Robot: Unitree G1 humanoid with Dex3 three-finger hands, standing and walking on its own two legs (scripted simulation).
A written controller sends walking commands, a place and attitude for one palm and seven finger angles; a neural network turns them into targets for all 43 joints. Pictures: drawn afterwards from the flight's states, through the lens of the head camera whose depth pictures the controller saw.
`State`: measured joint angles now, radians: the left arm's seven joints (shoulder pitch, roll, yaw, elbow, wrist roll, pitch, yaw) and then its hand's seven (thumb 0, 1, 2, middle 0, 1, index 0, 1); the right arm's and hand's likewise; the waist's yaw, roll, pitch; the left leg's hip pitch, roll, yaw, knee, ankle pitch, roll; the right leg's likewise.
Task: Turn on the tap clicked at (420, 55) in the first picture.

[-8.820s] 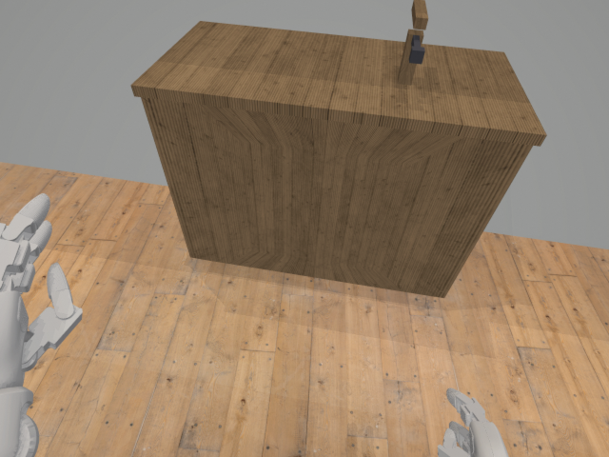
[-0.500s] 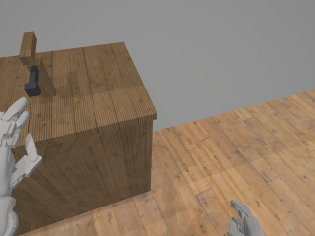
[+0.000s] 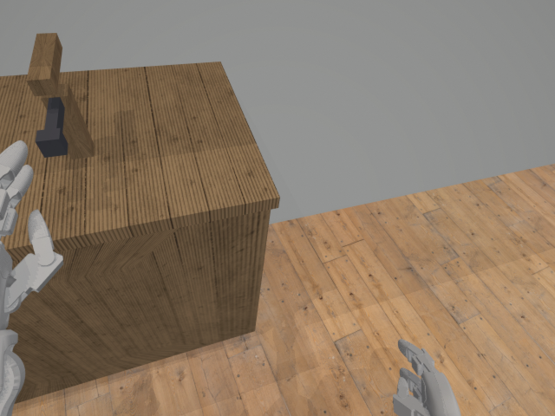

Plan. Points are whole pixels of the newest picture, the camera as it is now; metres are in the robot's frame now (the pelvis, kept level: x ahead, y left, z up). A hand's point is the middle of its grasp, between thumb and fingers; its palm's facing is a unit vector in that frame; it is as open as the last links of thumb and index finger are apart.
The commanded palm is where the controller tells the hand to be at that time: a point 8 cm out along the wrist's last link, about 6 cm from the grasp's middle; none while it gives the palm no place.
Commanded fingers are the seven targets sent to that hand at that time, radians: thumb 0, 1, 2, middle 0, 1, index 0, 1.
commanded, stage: come to a stop and stand still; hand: left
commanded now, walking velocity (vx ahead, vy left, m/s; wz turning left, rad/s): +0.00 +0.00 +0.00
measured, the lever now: (52, 142) +0.40 +0.37 +0.14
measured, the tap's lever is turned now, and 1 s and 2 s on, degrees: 0 0 0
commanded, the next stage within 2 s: look again from close up in 0.40 s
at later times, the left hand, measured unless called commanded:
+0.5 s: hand (51, 272) +0.21 +0.26 +0.15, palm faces +0.40 -0.85 -0.33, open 7.4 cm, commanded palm +0.15 +0.29 +0.17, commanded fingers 0.00 0.90 0.90 -0.20 -0.30 -0.20 -0.30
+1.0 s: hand (37, 237) +0.23 +0.27 +0.19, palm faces +0.46 -0.82 -0.32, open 7.4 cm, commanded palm +0.15 +0.28 +0.18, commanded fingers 0.00 0.90 0.90 -0.20 -0.30 -0.20 -0.30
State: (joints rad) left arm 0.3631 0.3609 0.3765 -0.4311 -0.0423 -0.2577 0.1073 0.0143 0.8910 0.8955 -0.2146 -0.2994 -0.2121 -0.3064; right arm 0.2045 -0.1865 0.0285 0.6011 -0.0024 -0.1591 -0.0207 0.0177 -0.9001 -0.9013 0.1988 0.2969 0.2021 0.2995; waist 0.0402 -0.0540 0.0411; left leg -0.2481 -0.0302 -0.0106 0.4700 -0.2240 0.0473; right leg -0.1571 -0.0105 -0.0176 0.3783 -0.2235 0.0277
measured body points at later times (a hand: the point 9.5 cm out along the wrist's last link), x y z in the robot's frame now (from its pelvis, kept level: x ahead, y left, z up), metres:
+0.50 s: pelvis -0.01 +0.01 +0.00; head +0.01 +0.03 +0.45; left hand +0.18 +0.31 +0.17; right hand +0.17 -0.21 -0.07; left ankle +0.01 +0.08 -0.74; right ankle -0.02 -0.14 -0.74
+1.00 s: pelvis -0.01 -0.02 +0.00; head -0.01 -0.01 +0.45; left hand +0.20 +0.31 +0.21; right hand +0.17 -0.22 -0.08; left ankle +0.01 +0.08 -0.74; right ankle -0.02 -0.14 -0.74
